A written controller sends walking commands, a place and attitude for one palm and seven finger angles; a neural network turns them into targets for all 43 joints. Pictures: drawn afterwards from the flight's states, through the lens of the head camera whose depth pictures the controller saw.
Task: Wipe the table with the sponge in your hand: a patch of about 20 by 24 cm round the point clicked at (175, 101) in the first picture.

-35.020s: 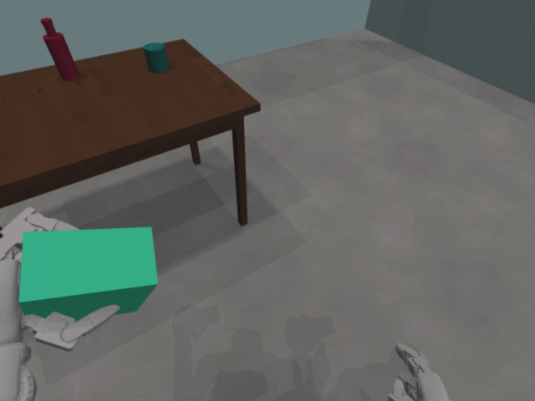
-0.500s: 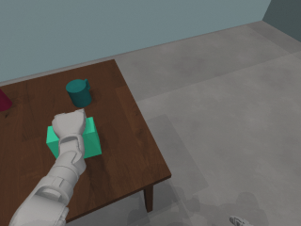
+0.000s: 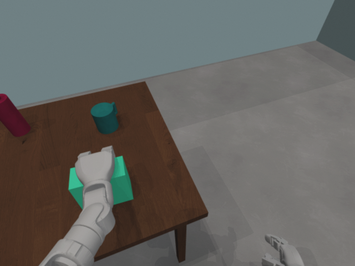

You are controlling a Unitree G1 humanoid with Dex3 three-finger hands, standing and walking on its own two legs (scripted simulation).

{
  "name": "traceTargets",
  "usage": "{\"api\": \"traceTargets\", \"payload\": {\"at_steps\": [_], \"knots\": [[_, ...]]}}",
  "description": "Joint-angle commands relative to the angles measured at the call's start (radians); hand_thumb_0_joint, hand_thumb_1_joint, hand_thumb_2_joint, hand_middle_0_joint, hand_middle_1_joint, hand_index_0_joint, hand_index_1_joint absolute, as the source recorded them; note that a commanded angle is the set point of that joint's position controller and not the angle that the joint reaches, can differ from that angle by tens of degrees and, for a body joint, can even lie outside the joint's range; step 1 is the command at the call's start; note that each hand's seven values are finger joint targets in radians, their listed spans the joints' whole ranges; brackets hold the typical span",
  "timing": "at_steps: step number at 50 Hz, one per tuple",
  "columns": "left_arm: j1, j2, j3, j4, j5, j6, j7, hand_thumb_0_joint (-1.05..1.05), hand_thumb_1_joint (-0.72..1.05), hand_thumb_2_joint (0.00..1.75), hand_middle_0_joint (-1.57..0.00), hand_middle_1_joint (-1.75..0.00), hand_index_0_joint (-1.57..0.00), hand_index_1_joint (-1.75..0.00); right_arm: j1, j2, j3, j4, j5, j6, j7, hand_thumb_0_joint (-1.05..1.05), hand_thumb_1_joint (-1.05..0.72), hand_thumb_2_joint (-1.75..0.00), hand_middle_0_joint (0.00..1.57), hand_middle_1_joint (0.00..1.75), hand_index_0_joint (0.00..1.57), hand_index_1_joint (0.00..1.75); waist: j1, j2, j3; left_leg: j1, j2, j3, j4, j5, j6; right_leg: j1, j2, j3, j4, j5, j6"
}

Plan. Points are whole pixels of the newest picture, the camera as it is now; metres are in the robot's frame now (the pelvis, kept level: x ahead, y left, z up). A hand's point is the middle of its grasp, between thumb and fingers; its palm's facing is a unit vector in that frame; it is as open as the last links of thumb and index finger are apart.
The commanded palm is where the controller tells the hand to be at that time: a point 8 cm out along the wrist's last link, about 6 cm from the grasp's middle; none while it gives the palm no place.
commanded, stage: wipe back along the middle lane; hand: left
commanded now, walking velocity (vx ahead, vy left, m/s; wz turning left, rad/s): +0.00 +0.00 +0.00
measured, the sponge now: (105, 188) +0.32 +0.24 -0.05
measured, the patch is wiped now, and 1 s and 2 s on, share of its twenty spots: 0.60 0.75 0.75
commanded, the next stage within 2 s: slide across to the third lane in 1.46 s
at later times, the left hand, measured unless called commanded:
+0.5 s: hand (106, 196) +0.27 +0.21 -0.01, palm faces -0.03 -0.05 -1.00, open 10.7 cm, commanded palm +0.22 +0.18 +0.02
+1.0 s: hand (108, 200) +0.27 +0.20 -0.01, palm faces -0.05 -0.06 -1.00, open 10.6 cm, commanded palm +0.22 +0.19 +0.02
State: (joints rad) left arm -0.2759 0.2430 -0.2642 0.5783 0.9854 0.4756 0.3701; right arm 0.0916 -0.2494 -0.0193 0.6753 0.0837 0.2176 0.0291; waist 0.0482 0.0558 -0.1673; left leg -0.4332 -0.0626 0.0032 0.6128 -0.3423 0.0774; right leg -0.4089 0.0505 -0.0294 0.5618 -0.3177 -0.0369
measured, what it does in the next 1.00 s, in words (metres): stands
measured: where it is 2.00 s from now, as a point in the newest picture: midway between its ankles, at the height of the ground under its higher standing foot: outside the picture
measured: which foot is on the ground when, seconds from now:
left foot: down 0.00-1.00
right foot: down 0.00-1.00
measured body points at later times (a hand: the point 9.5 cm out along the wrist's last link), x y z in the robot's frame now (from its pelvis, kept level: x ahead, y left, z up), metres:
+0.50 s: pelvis -0.01 -0.01 +0.00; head -0.01 -0.03 +0.45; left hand +0.27 +0.20 +0.05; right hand +0.20 -0.23 -0.10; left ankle -0.03 +0.06 -0.73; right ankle -0.03 -0.10 -0.73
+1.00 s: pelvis -0.02 -0.03 +0.00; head -0.02 -0.05 +0.45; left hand +0.27 +0.20 +0.04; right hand +0.19 -0.26 -0.10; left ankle -0.03 +0.06 -0.73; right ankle -0.03 -0.10 -0.73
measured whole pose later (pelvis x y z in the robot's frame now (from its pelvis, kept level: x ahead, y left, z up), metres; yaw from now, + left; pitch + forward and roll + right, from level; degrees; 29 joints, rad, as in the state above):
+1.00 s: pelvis -0.02 -0.03 +0.00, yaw -1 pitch +6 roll +0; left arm -0.10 0.23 -0.27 0.42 0.99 0.50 0.35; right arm 0.06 -0.26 -0.01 0.67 0.09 0.20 0.01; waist 0.06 0.06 -0.14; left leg -0.38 -0.04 0.02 0.59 -0.32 0.05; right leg -0.38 0.07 -0.02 0.58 -0.31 -0.07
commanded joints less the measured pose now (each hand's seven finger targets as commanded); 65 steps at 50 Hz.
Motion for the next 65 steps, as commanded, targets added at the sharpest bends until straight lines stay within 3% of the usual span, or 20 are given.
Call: {"api": "traceTargets", "payload": {"at_steps": [1,5,16,19,24,25,29,32,34,36,39,41,49,52,54,56,59,61,64,65], "knots": [[-0.025,0.0,-0.015,-0.058,-0.034,0.016,-0.057,0.0,0.1,1.3,-1.2,-1.6,-1.2,-1.6,-0.131,-0.127,-0.03,-0.146,0.007,-0.039,-0.008,0.0,-0.9,-0.9,0.2,0.3,0.2,0.3,-0.01,-0.116,-0.13,0.129,0.057,-0.076,-0.056,0.426,-0.068,0.105,-0.013,0.026,-0.026,0.39,-0.049],[-0.051,-0.028,-0.053,-0.085,-0.022,0.031,-0.065,0.0,0.1,1.3,-1.2,-1.6,-1.2,-1.6,-0.151,-0.122,-0.026,-0.154,0.008,-0.036,-0.009,0.0,-0.9,-0.9,0.2,0.3,0.2,0.3,-0.014,-0.102,-0.116,0.137,0.055,-0.078,-0.064,0.393,-0.067,0.092,-0.012,0.024,-0.027,0.345,-0.052],[0.106,-0.063,-0.087,-0.174,-0.02,0.023,-0.063,0.0,0.1,1.3,-1.2,-1.6,-1.2,-1.6,-0.186,-0.114,-0.025,-0.177,0.007,-0.041,0.01,0.0,-0.9,-0.9,0.2,0.3,0.2,0.3,0.002,-0.125,-0.104,0.124,0.055,-0.083,-0.059,0.388,-0.063,0.107,-0.011,0.036,-0.015,0.356,-0.054],[0.106,-0.021,-0.049,-0.191,-0.022,0.037,-0.059,0.0,0.1,1.3,-1.2,-1.6,-1.2,-1.6,-0.202,-0.12,-0.025,-0.174,0.009,-0.038,0.01,0.0,-0.9,-0.9,0.2,0.3,0.2,0.3,0.01,-0.129,-0.093,0.112,0.052,-0.081,-0.073,0.326,-0.055,0.111,-0.008,0.05,-0.027,0.317,-0.057],[0.124,-0.034,-0.07,-0.207,-0.02,0.049,-0.065,0.0,0.1,1.3,-1.2,-1.6,-1.2,-1.6,-0.216,-0.117,-0.021,-0.177,0.011,-0.039,0.007,0.0,-0.9,-0.9,0.2,0.3,0.2,0.3,0.012,-0.127,-0.078,0.1,0.044,-0.074,-0.08,0.285,-0.048,0.119,-0.01,0.06,-0.031,0.296,-0.057],[0.132,-0.065,-0.099,-0.217,-0.023,0.046,-0.067,0.0,0.1,1.3,-1.2,-1.6,-1.2,-1.6,-0.216,-0.11,-0.02,-0.18,0.011,-0.042,0.007,0.0,-0.9,-0.9,0.2,0.3,0.2,0.3,0.009,-0.125,-0.082,0.11,0.044,-0.069,-0.074,0.295,-0.044,0.123,-0.012,0.051,-0.027,0.308,-0.055],[0.147,-0.016,-0.052,-0.218,-0.021,0.043,-0.064,0.0,0.1,1.3,-1.2,-1.6,-1.2,-1.6,-0.223,-0.118,-0.021,-0.177,0.009,-0.042,0.006,0.0,-0.9,-0.9,0.2,0.3,0.2,0.3,0.016,-0.136,-0.072,0.088,0.041,-0.069,-0.081,0.261,-0.043,0.125,-0.009,0.073,-0.035,0.295,-0.057],[0.109,-0.038,-0.071,-0.204,-0.021,0.044,-0.062,0.0,0.1,1.3,-1.2,-1.6,-1.2,-1.6,-0.222,-0.113,-0.018,-0.175,0.011,-0.046,-0.005,0.0,-0.9,-0.9,0.2,0.3,0.2,0.3,0.006,-0.144,-0.047,0.08,0.035,-0.06,-0.082,0.225,-0.037,0.112,-0.012,0.072,-0.048,0.264,-0.052],[0.113,0.022,-0.008,-0.193,-0.019,0.044,-0.057,0.0,0.1,1.3,-1.2,-1.6,-1.2,-1.6,-0.22,-0.121,-0.02,-0.167,0.008,-0.048,-0.011,0.0,-0.9,-0.9,0.2,0.3,0.2,0.3,0.019,-0.138,-0.073,0.073,0.03,-0.057,-0.083,0.221,-0.038,0.136,-0.012,0.094,-0.05,0.282,-0.054],[0.12,-0.012,-0.034,-0.199,-0.024,0.034,-0.057,0.0,0.1,1.3,-1.2,-1.6,-1.2,-1.6,-0.214,-0.114,-0.019,-0.171,0.008,-0.053,-0.013,0.0,-0.9,-0.9,0.2,0.3,0.2,0.3,0.012,-0.137,-0.083,0.078,0.027,-0.05,-0.073,0.247,-0.037,0.151,-0.017,0.086,-0.041,0.333,-0.051],[0.158,0.018,0.003,-0.191,-0.021,0.025,-0.054,0.0,0.1,1.3,-1.2,-1.6,-1.2,-1.6,-0.215,-0.119,-0.021,-0.17,0.005,-0.057,-0.016,0.0,-0.9,-0.9,0.2,0.3,0.2,0.3,0.023,-0.149,-0.091,0.063,0.025,-0.051,-0.076,0.247,-0.039,0.164,-0.017,0.105,-0.044,0.349,-0.052],[0.126,-0.005,-0.026,-0.193,-0.017,0.022,-0.054,0.0,0.1,1.3,-1.2,-1.6,-1.2,-1.6,-0.21,-0.113,-0.021,-0.168,0.006,-0.059,-0.016,0.0,-0.9,-0.9,0.2,0.3,0.2,0.3,0.008,-0.134,-0.075,0.07,0.025,-0.043,-0.071,0.242,-0.036,0.15,-0.02,0.099,-0.048,0.346,-0.049],[0.125,0.044,0.03,-0.182,-0.024,0.027,-0.053,0.0,0.1,1.3,-1.2,-1.6,-1.2,-1.6,-0.215,-0.121,-0.021,-0.164,0.006,-0.067,-0.029,0.0,-0.9,-0.9,0.2,0.3,0.2,0.3,0.018,-0.131,-0.077,0.058,0.022,-0.04,-0.083,0.224,-0.035,0.163,-0.02,0.118,-0.063,0.336,-0.047],[0.149,0.018,0.005,-0.178,-0.028,0.019,-0.055,0.0,0.1,1.3,-1.2,-1.6,-1.2,-1.6,-0.205,-0.116,-0.021,-0.166,0.008,-0.073,-0.029,0.0,-0.9,-0.9,0.2,0.3,0.2,0.3,0.012,-0.151,-0.075,0.058,0.02,-0.034,-0.075,0.232,-0.033,0.169,-0.024,0.11,-0.058,0.363,-0.042],[0.175,0.061,0.055,-0.172,-0.027,0.017,-0.052,0.0,0.1,1.3,-1.2,-1.6,-1.2,-1.6,-0.206,-0.122,-0.023,-0.163,0.007,-0.075,-0.03,0.0,-0.9,-0.9,0.2,0.3,0.2,0.3,0.026,-0.15,-0.091,0.049,0.02,-0.039,-0.077,0.239,-0.036,0.18,-0.021,0.126,-0.056,0.377,-0.045],[0.141,0.007,-0.004,-0.183,-0.019,0.012,-0.052,0.0,0.1,1.3,-1.2,-1.6,-1.2,-1.6,-0.203,-0.116,-0.026,-0.163,0.006,-0.076,-0.027,0.0,-0.9,-0.9,0.2,0.3,0.2,0.3,0.008,-0.142,-0.076,0.06,0.022,-0.036,-0.072,0.239,-0.035,0.155,-0.023,0.113,-0.054,0.371,-0.044],[0.154,0.021,0.01,-0.179,-0.017,0.014,-0.051,0.0,0.1,1.3,-1.2,-1.6,-1.2,-1.6,-0.207,-0.12,-0.028,-0.163,0.007,-0.075,-0.023,0.0,-0.9,-0.9,0.2,0.3,0.2,0.3,0.015,-0.143,-0.086,0.059,0.024,-0.043,-0.074,0.242,-0.036,0.152,-0.02,0.118,-0.052,0.36,-0.048],[0.117,-0.021,-0.039,-0.181,-0.017,0.016,-0.054,0.0,0.1,1.3,-1.2,-1.6,-1.2,-1.6,-0.203,-0.115,-0.026,-0.164,0.007,-0.074,-0.025,0.0,-0.9,-0.9,0.2,0.3,0.2,0.3,0.002,-0.147,-0.077,0.066,0.025,-0.039,-0.071,0.23,-0.032,0.136,-0.021,0.101,-0.053,0.339,-0.043],[0.146,0.041,0.034,-0.164,-0.026,0.018,-0.051,0.0,0.1,1.3,-1.2,-1.6,-1.2,-1.6,-0.207,-0.122,-0.028,-0.16,0.006,-0.074,-0.029,0.0,-0.9,-0.9,0.2,0.3,0.2,0.3,0.021,-0.167,-0.097,0.053,0.022,-0.04,-0.071,0.223,-0.033,0.161,-0.021,0.119,-0.057,0.344,-0.044],[0.118,0.01,-0.004,-0.173,-0.024,0.014,-0.054,0.0,0.1,1.3,-1.2,-1.6,-1.2,-1.6,-0.205,-0.118,-0.025,-0.162,0.007,-0.072,-0.033,0.0,-0.9,-0.9,0.2,0.3,0.2,0.3,0.006,-0.166,-0.098,0.054,0.021,-0.035,-0.068,0.22,-0.031,0.162,-0.026,0.112,-0.053,0.35,-0.039]]}}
